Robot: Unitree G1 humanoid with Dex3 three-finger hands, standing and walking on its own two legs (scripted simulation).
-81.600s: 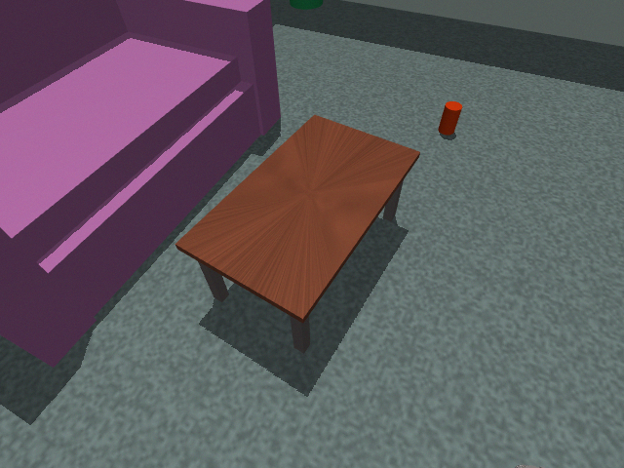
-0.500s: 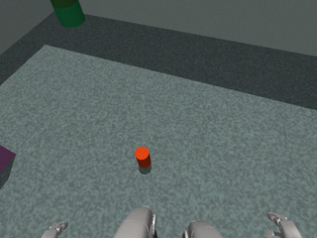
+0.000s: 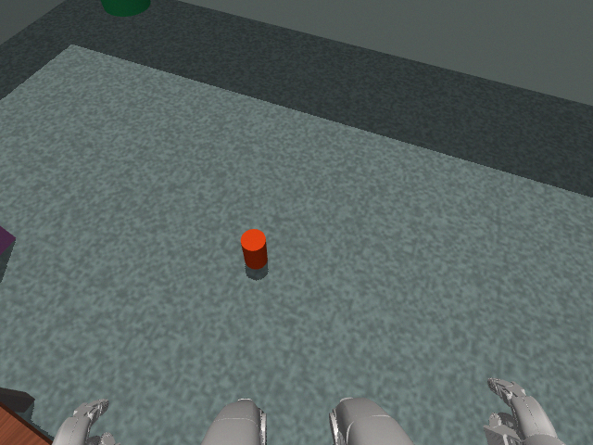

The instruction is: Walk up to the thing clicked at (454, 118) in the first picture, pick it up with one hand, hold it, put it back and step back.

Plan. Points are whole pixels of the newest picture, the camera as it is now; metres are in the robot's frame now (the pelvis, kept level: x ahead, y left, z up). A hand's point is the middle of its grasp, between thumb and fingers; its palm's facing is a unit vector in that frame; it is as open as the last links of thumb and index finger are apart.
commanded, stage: step back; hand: left
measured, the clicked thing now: (254, 249) +0.70 +0.15 -0.69
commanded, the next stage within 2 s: stand in 1.94 s
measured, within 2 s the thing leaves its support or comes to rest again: neither
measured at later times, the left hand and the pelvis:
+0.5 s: hand out of the picture -0.06 +0.25 -0.15, palm faces +0.06 -0.92 -0.39, open 7.4 cm; pelvis -0.18 -0.03 -0.01, yaw +4 degrees
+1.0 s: hand out of the picture -0.30 +0.21 -0.13, palm faces +0.06 -0.90 -0.44, open 7.4 cm; pelvis -0.35 -0.07 +0.00, yaw +3 degrees
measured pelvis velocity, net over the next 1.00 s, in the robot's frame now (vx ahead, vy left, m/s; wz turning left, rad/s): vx -0.35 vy -0.07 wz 0.06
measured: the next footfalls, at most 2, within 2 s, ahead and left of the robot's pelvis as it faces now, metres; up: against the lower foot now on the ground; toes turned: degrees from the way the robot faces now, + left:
right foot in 0.08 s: -0.02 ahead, -0.14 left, +0.00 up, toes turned +3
left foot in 0.42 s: -0.12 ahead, +0.08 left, +0.00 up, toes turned +2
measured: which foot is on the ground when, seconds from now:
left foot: down 0.00-0.10, up 0.12-0.40, down 0.42-0.78, up 0.80-1.00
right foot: up 0.00-0.06, down 0.08-0.44, up 0.46-0.74, down 0.76-1.00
